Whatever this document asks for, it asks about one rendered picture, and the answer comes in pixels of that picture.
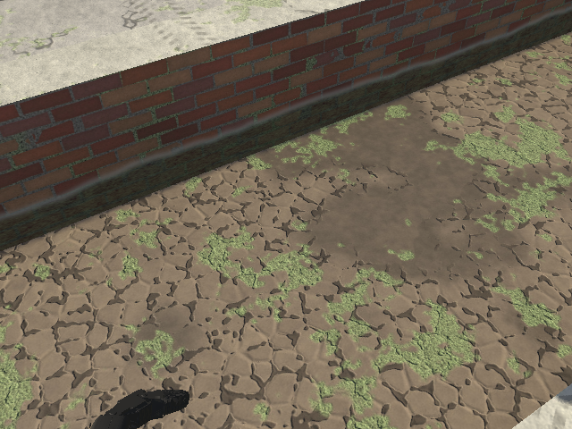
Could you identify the robot left hand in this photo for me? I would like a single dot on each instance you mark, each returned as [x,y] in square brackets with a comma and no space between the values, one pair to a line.
[138,408]

